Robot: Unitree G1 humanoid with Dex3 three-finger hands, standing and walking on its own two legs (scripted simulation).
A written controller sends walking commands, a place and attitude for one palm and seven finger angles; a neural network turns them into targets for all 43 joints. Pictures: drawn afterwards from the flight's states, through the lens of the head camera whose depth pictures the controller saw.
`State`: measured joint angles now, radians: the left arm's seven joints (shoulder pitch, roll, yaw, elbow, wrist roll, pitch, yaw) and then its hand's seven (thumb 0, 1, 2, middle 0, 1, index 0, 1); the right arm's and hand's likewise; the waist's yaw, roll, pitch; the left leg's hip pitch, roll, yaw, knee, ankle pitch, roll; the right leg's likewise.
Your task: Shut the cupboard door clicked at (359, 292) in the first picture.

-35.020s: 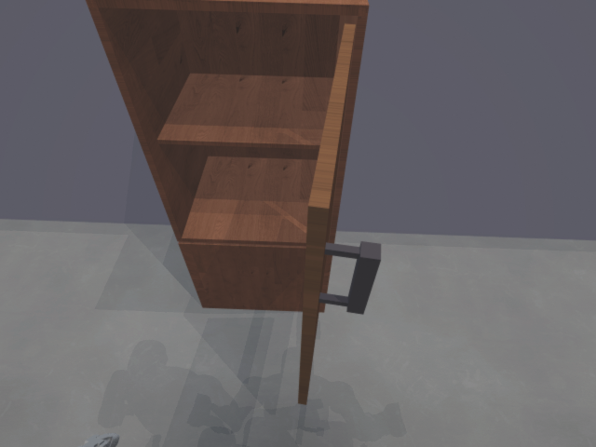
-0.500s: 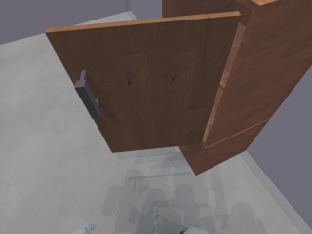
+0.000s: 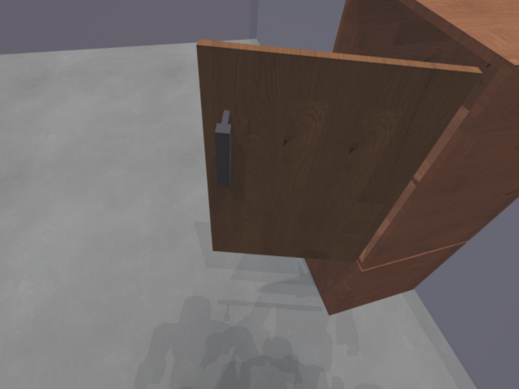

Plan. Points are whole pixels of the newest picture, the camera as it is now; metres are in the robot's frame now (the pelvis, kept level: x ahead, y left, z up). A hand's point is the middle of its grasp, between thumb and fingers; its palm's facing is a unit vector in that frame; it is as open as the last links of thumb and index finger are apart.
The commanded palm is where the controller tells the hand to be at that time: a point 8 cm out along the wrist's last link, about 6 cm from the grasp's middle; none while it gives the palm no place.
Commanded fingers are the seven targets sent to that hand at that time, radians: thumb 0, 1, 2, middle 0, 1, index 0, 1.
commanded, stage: come to a stop and stand still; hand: left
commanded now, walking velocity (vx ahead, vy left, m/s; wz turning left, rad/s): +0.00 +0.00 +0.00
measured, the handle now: (225, 149) +0.48 +0.12 +0.09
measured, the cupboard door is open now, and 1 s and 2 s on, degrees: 70 70 70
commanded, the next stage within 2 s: look again from close up in 0.56 s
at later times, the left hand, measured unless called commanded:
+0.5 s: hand out of the picture -0.01 +0.19 -0.17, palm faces -0.02 -0.98 -0.17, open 7.3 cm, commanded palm none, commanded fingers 0.00 0.90 0.90 -0.20 -0.30 -0.20 -0.30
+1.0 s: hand out of the picture -0.05 +0.22 -0.17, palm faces +0.00 -0.98 -0.21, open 7.4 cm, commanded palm none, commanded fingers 0.00 0.90 0.90 -0.20 -0.30 -0.20 -0.30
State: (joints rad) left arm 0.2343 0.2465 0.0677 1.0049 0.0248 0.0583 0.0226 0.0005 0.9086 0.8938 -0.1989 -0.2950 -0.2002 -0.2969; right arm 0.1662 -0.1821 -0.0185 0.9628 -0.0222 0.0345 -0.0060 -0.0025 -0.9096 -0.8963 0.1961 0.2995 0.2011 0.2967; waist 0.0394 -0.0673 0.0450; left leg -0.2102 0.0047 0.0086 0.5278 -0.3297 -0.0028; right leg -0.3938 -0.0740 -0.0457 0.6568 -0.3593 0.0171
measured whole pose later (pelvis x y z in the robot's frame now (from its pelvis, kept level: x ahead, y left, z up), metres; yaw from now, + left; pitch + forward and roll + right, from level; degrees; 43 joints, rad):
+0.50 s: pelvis -0.03 +0.02 +0.01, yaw -3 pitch -2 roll +0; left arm 0.26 0.17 0.01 1.12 0.01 0.01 0.03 0.01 0.93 0.89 -0.20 -0.29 -0.20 -0.30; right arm 0.30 -0.14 0.01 1.14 -0.01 0.01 -0.02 0.00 -0.91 -0.90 0.20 0.30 0.20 0.30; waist -0.01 -0.04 0.02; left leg -0.14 -0.01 0.06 0.37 -0.20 0.02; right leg -0.14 0.00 0.02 0.39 -0.22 0.00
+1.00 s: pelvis -0.05 +0.04 +0.00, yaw -1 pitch -2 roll +0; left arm 0.34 0.16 -0.01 1.07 0.03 -0.01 0.04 0.00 0.91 0.89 -0.20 -0.29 -0.20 -0.30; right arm 0.29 -0.18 -0.01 1.04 -0.01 -0.01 -0.01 0.01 -0.93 -0.90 0.20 0.30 0.20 0.30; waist 0.00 0.01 -0.02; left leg -0.24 -0.05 0.06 0.50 -0.23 0.06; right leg -0.24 -0.05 0.02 0.53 -0.26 0.03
